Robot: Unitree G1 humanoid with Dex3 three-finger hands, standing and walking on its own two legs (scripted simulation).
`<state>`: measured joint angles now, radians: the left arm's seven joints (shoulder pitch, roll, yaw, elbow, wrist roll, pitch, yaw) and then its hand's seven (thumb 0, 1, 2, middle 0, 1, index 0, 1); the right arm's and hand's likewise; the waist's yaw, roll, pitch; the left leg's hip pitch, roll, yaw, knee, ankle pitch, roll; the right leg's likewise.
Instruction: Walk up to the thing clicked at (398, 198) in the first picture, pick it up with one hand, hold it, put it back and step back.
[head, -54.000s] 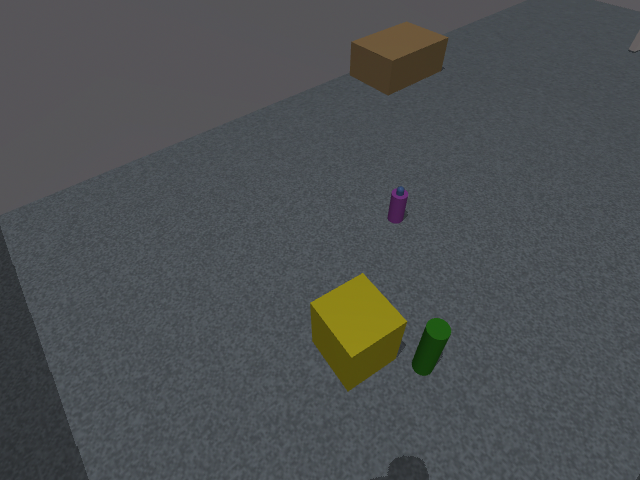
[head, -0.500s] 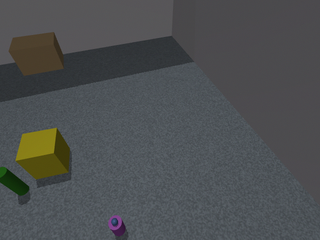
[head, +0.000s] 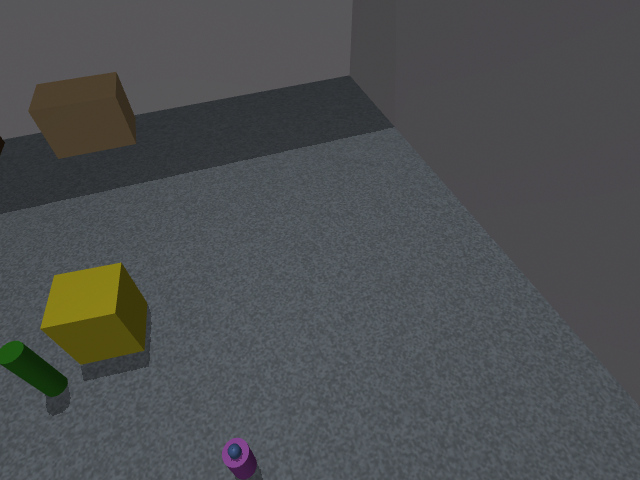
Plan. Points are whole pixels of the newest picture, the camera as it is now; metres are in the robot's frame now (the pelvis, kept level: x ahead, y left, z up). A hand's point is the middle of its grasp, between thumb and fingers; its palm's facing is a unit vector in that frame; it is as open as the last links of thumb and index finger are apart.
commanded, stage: walk up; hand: left
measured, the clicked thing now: (239, 457) +0.32 +0.24 -0.69
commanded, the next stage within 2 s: stand in 0.26 s
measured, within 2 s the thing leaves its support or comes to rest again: neither
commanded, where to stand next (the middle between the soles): +0.03 -0.02 m, yaw +0 degrees
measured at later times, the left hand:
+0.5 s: hand out of the picture +0.09 +0.24 -0.16, palm faces -0.02 -0.94 -0.33, open 7.4 cm
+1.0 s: hand out of the picture +0.10 +0.24 -0.15, palm faces -0.01 -0.94 -0.34, open 7.4 cm
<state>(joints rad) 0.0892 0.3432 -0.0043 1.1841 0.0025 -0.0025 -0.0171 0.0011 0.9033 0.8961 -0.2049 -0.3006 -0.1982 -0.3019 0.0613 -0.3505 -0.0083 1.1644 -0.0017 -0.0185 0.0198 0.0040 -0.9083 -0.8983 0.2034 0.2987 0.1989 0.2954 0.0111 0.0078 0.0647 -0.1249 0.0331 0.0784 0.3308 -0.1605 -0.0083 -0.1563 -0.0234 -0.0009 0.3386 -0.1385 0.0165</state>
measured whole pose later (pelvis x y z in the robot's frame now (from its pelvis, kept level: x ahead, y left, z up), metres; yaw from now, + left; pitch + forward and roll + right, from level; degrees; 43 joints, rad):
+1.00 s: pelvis +0.02 -0.01 +0.00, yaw +1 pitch -2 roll +0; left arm 0.09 0.34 0.00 1.14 0.01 -0.01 -0.01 0.00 0.90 0.90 -0.21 -0.30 -0.20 -0.30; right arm 0.09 -0.35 -0.01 1.15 -0.01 -0.01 0.01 0.00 -0.91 -0.90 0.20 0.30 0.20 0.30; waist 0.00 0.01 0.05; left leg -0.10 0.04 0.05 0.30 -0.17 -0.02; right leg -0.12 -0.01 -0.03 0.31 -0.16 0.00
